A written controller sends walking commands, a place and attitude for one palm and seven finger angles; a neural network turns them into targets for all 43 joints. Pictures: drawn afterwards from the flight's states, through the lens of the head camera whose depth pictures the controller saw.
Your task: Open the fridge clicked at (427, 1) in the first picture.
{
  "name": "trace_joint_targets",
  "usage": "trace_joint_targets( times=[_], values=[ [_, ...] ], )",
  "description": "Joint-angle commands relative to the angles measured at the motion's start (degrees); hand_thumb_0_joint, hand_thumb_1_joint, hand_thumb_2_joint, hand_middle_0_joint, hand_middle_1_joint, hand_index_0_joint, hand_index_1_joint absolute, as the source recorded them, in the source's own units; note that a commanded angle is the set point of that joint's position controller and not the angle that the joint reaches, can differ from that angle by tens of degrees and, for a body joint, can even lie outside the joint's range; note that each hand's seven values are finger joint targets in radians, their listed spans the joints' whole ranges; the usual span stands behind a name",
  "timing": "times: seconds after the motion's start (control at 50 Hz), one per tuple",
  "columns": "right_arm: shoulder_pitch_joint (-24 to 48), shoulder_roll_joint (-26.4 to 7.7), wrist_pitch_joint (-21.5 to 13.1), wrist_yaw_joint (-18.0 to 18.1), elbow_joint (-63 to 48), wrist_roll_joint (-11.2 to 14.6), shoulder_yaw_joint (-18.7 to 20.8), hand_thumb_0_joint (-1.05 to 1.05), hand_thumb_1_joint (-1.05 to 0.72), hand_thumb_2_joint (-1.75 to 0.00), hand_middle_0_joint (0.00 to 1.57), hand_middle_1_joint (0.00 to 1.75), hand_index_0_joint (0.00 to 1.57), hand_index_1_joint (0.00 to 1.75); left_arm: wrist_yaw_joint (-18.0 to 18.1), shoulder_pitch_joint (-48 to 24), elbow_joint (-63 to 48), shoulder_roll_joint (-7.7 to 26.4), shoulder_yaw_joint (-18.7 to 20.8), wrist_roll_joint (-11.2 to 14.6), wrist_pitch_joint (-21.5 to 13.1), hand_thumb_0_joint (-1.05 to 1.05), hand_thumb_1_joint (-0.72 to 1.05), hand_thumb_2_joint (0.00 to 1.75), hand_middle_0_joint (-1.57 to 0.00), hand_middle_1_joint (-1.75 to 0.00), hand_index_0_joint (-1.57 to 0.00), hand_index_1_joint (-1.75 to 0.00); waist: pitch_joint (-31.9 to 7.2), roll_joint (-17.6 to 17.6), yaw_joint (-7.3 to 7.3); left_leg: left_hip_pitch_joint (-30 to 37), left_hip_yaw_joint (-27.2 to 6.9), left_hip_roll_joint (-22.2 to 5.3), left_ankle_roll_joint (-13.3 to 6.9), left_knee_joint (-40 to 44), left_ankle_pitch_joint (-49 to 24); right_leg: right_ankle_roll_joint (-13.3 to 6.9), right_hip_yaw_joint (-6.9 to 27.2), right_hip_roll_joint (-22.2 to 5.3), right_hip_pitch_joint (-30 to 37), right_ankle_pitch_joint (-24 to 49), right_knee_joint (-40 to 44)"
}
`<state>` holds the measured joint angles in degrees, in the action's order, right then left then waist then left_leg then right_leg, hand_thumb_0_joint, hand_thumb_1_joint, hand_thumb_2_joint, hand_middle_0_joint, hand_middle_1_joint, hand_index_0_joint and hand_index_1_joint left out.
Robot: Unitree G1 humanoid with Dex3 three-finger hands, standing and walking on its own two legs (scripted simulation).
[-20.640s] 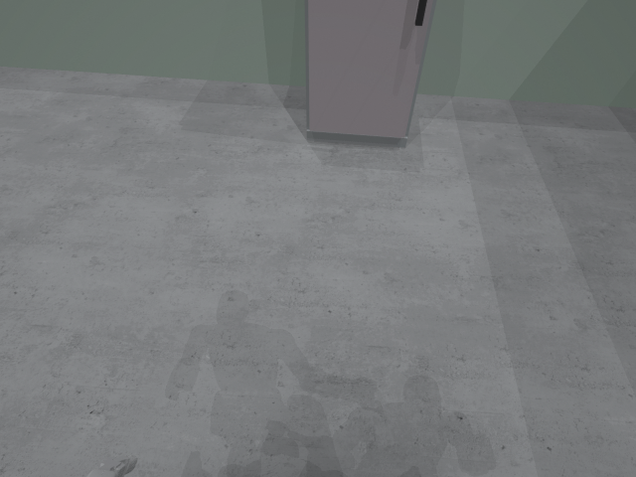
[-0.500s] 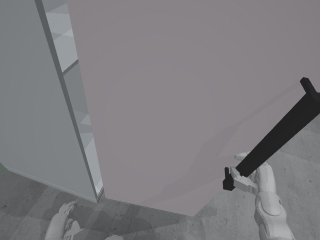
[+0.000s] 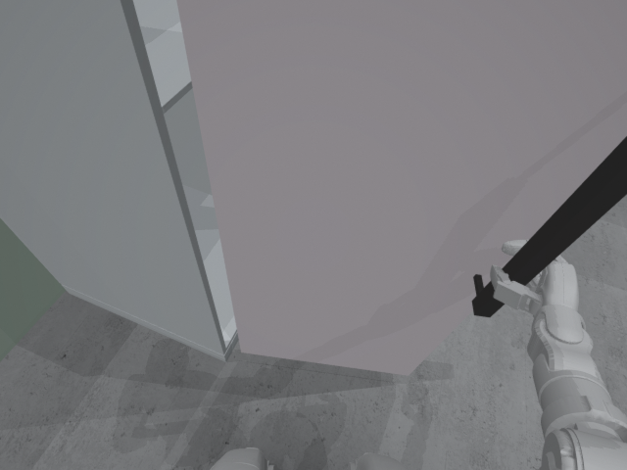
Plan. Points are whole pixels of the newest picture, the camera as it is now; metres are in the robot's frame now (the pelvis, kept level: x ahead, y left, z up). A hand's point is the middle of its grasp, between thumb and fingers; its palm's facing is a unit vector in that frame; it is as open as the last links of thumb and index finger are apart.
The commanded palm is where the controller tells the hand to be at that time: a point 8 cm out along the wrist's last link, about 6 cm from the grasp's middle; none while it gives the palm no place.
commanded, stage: stop walking and hold the door back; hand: right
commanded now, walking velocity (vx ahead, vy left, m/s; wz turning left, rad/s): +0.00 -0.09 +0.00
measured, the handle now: (543, 227) +0.43 -0.24 +0.10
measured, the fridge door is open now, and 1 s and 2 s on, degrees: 75 74 73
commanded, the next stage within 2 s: loosen the grip on the handle in 0.76 s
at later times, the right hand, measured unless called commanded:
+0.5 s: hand (506, 286) +0.38 -0.22 +0.02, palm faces +0.10 +0.98 -0.19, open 6.1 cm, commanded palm +0.35 -0.30 +0.02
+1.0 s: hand (509, 279) +0.39 -0.23 +0.02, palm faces +0.08 +0.98 -0.18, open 6.6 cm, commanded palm +0.35 -0.28 +0.03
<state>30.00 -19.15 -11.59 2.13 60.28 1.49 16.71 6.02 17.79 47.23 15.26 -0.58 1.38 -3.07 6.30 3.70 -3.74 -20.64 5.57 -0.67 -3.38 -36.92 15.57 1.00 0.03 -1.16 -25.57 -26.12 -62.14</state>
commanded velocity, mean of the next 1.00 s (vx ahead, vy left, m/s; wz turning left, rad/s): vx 0.00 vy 0.00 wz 0.00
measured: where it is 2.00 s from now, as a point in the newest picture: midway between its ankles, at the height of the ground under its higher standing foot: outside the picture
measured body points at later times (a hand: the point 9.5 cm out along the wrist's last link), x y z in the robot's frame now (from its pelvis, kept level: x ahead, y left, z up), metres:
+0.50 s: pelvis +0.04 -0.06 +0.01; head +0.06 -0.06 +0.46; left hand +0.16 +0.18 -0.09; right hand +0.37 -0.28 +0.04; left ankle +0.03 +0.07 -0.72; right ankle +0.05 -0.17 -0.72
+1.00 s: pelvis +0.02 -0.05 +0.01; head +0.05 -0.06 +0.46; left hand +0.10 +0.21 -0.09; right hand +0.38 -0.28 +0.04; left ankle +0.03 +0.07 -0.72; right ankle +0.05 -0.17 -0.72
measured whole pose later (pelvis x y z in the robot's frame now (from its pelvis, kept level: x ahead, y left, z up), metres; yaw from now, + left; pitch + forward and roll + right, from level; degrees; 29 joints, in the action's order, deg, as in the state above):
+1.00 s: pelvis +0.02 -0.05 +0.01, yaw +5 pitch +3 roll -1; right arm 17.6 -16.6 -8.3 0.1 39.1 1.5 12.0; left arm 2.6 17.2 38.6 13.4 0.5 0.2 -5.7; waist 0.0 -2.2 -2.6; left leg -21.6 2.4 -2.0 -0.1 -33.9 15.3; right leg 0.1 -5.8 -2.6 -20.6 -14.7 -32.5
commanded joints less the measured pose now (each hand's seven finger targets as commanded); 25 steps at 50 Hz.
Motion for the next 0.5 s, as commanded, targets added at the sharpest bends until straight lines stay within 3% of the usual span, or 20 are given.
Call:
trace_joint_targets(
  times=[0.0, 0.04, 0.06, 0.12, 0.14, 0.18, 0.2, 0.22, 0.24, 0.26, 0.28, 0.3, 0.32, 0.34, 0.38, 0.42, 0.44, 0.46, 0.48],
  values=[
    [14.74, -23.45, -2.73, 2.02, -7.23, -0.64, 6.46, 0.00, -0.90, -0.90, 0.45, 1.40, 0.45, 1.40, 0.07, -1.77, -7.02, 8.42, 2.03, -0.22, -4.18, 0.00, 0.90, 0.90, -0.20, -0.30, -0.20, -0.30, -17.00, -10.13, 3.08, 14.84, -17.62, -17.44, -3.70, 16.98, -9.03, 0.65, 1.51, -2.28, -6.80, 4.23, -2.21],
    [13.26, -22.52, -3.18, 2.22, -8.08, -0.59, 6.05, 0.00, -0.90, -0.90, 0.45, 1.40, 0.45, 1.40, 0.32, -1.47, -7.62, 8.05, 1.70, -0.28, -4.43, 0.00, 0.90, 0.90, -0.20, -0.30, -0.20, -0.30, -17.19, -10.35, 2.62, 13.69, -13.51, -16.17, -3.06, 16.08, -11.51, 0.58, -0.77, -2.19, -2.70, 5.03, 5.98],
    [10.24, -22.90, -3.31, 2.31, -8.95, -0.49, 7.33, 0.00, -0.90, -0.90, 0.45, 1.40, 0.45, 1.40, 0.44, -1.78, -8.45, 7.99, 1.51, -0.64, -4.53, 0.00, 0.90, 0.90, -0.20, -0.30, -0.20, -0.30, -17.33, -10.41, 3.62, 13.45, -12.37, -15.12, -2.87, 15.47, -13.53, 0.56, -2.18, -1.91, -0.39, 5.89, 10.52],
    [6.52, -20.20, -3.02, 2.68, -13.60, -0.51, 6.10, 0.00, -0.90, -0.90, 0.45, 1.40, 0.45, 1.40, 0.82, -2.86, -10.65, 7.62, 1.86, -0.79, -4.77, 0.00, 0.90, 0.90, -0.20, -0.30, -0.20, -0.30, -17.26, -13.04, 4.20, 12.68, -11.94, -14.00, -2.46, 15.88, -14.90, 0.65, -4.18, -0.91, 4.39, 7.58, 18.89],
    [5.03, -19.28, -2.79, 3.05, -15.77, -0.27, 5.51, 0.00, -0.90, -0.90, 0.45, 1.40, 0.45, 1.40, 1.05, -3.23, -10.90, 7.79, 2.27, -0.59, -4.57, 0.00, 0.90, 0.90, -0.20, -0.30, -0.20, -0.30, -16.71, -11.17, 3.62, 11.26, -12.05, -14.31, -2.52, 16.08, -13.95, 0.67, -3.96, -1.05, 7.04, 9.26, 22.04],
    [4.01, -17.03, -2.75, 3.26, -19.54, -0.65, 4.10, 0.00, -0.90, -0.90, 0.45, 1.40, 0.45, 1.40, 1.17, -3.09, -11.89, 7.66, 2.60, -0.88, -4.34, 0.00, 0.90, 0.90, -0.20, -0.30, -0.20, -0.30, -17.18, -12.57, 3.27, 9.96, -10.69, -12.57, -1.18, 14.83, -11.57, 0.60, -3.79, -0.93, 11.93, 14.39, 29.21],
    [3.61, -14.99, -3.00, 3.18, -22.35, -0.68, 2.56, 0.00, -0.90, -0.90, 0.45, 1.40, 0.45, 1.40, 1.26, -3.46, -12.39, 7.53, 2.87, -0.94, -4.25, 0.00, 0.90, 0.90, -0.20, -0.30, -0.20, -0.30, -16.94, -10.77, 2.82, 8.59, -10.11, -11.56, -0.05, 13.65, -10.03, 0.38, -3.17, -1.57, 14.85, 17.25, 33.28],
    [2.55, -13.93, -3.32, 3.09, -25.41, -0.74, 1.95, 0.00, -0.90, -0.90, 0.45, 1.40, 0.45, 1.40, 1.25, -3.55, -12.93, 8.06, 3.23, -0.97, -4.11, 0.00, 0.90, 0.90, -0.20, -0.30, -0.20, -0.30, -16.99, -7.50, 2.85, 7.59, -9.14, -9.60, 1.26, 10.99, -7.97, -0.53, -0.83, -4.02, 16.59, 21.51, 36.67],
    [0.65, -11.51, -3.67, 2.88, -28.79, -0.26, 0.36, 0.00, -0.90, -0.90, 0.45, 1.40, 0.45, 1.40, 1.38, -5.04, -13.97, 8.18, 3.42, -0.72, -3.90, 0.00, 0.90, 0.90, -0.20, -0.30, -0.20, -0.30, -16.21, -1.30, 3.06, 6.04, -6.93, -5.43, 3.06, 7.70, -6.12, -2.56, 3.08, -7.98, 17.37, 26.73, 39.05],
    [-3.07, -10.79, -3.35, 2.72, -29.90, -0.56, 0.80, 0.00, -0.90, -0.90, 0.45, 1.40, 0.45, 1.40, 1.09, -4.97, -14.83, 8.27, 3.28, -0.91, -3.49, 0.00, 0.90, 0.90, -0.20, -0.30, -0.20, -0.30, -16.98, 1.67, 3.99, 5.38, -5.13, -1.95, 4.03, 3.75, -7.93, -4.60, 5.83, -10.62, 17.84, 34.85, 38.18],
    [-4.05, -7.89, -3.51, 2.45, -33.56, -0.67, -1.89, 0.00, -0.90, -0.90, 0.45, 1.40, 0.45, 1.40, 0.84, -6.07, -15.60, 6.54, 2.49, -0.87, -3.49, 0.00, 0.90, 0.90, -0.20, -0.30, -0.20, -0.30, -17.64, 8.72, 3.42, 4.28, -2.96, -0.78, 4.72, -0.71, -9.59, -6.18, 7.65, -12.36, 18.88, 43.32, 38.08],
    [-3.21, -9.74, -3.81, 2.59, -36.13, -1.10, -0.94, 0.00, -0.90, -0.90, 0.45, 1.40, 0.45, 1.40, 0.44, -5.80, -15.41, 6.39, 2.43, -1.19, -3.54, 0.00, 0.90, 0.90, -0.20, -0.30, -0.20, -0.30, -19.13, 11.92, 3.33, 3.53, -2.48, -0.47, 4.86, -3.29, -2.01, -6.81, 8.72, -13.73, 19.95, 49.72, 38.02],
    [-5.64, -8.06, -3.82, 2.42, -37.95, -1.43, -2.19, 0.00, -0.90, -0.90, 0.45, 1.40, 0.45, 1.40, -0.12, -5.79, -15.92, 6.13, 2.45, -1.56, -3.58, 0.00, 0.90, 0.90, -0.20, -0.30, -0.20, -0.30, -18.89, 12.39, 3.61, 3.97, -2.28, -0.12, 4.57, -2.53, 4.60, -7.12, 8.29, -14.08, 19.19, 48.98, 37.69],
    [-7.72, -8.11, -3.54, 2.44, -40.33, -1.02, -1.71, 0.00, -0.90, -0.90, 0.45, 1.40, 0.45, 1.40, -0.40, -5.97, -16.53, 6.05, 2.55, -1.35, -3.55, 0.00, 0.90, 0.90, -0.20, -0.30, -0.20, -0.30, -17.86, 11.91, 3.88, 4.50, -2.14, 0.03, 4.30, -0.83, 4.95, -7.27, 6.97, -13.68, 18.55, 47.23, 37.24],
    [-15.21, -8.24, -2.75, 2.84, -40.87, -1.12, -0.19, 0.00, -0.90, -0.90, 0.45, 1.40, 0.45, 1.40, -0.68, -5.48, -17.03, 6.51, 2.62, -1.45, -3.33, 0.00, 0.90, 0.90, -0.20, -0.30, -0.20, -0.30, -18.37, 7.36, 3.75, 9.59, -2.65, -1.11, 3.90, 6.83, -6.45, -5.10, 4.20, -11.39, 16.51, 43.36, 33.05],
    [-16.38, -7.87, -2.19, 3.20, -41.85, -0.99, -0.77, 0.00, -0.90, -0.90, 0.45, 1.40, 0.45, 1.40, -0.23, -6.20, -17.64, 5.68, 2.09, -1.25, -3.48, 0.00, 0.90, 0.90, -0.20, -0.30, -0.20, -0.30, -18.91, 4.08, 2.79, 14.37, -5.68, -4.73, 3.10, 7.80, -20.48, -1.76, 0.35, -7.96, 11.78, 33.95, 32.46],
    [-17.66, -9.18, -1.49, 3.73, -39.50, -0.26, 0.51, 0.00, -0.90, -0.90, 0.45, 1.40, 0.45, 1.40, 0.19, -5.60, -16.70, 6.23, 2.38, -1.04, -2.99, 0.00, 0.90, 0.90, -0.20, -0.30, -0.20, -0.30, -18.81, 0.21, 2.46, 15.36, -7.79, -6.30, 2.46, 7.09, -25.13, -0.75, -0.68, -6.95, 10.18, 31.03, 32.12],
    [-15.99, -9.56, -1.11, 4.01, -38.86, -0.15, 0.56, 0.00, -0.90, -0.90, 0.45, 1.40, 0.45, 1.40, 0.49, -5.43, -16.45, 5.89, 2.35, -0.93, -2.72, 0.00, 0.90, 0.90, -0.20, -0.30, -0.20, -0.30, -20.38, -3.86, 2.50, 15.44, -9.25, -7.21, 2.08, 7.07, -27.31, -0.18, -1.55, -6.02, 10.89, 28.57, 31.29],
    [-13.55, -10.25, -1.07, 4.21, -38.66, -0.13, 0.87, 0.00, -0.90, -0.90, 0.45, 1.40, 0.45, 1.40, 0.85, -5.60, -16.13, 5.84, 2.35, -0.93, -2.57, 0.00, 0.90, 0.90, -0.20, -0.30, -0.20, -0.30, -20.99, -5.17, 2.34, 14.41, -9.76, -7.91, 1.83, 7.48, -27.42, 0.09, -1.97, -5.31, 11.93, 26.64, 31.16]
  ],
)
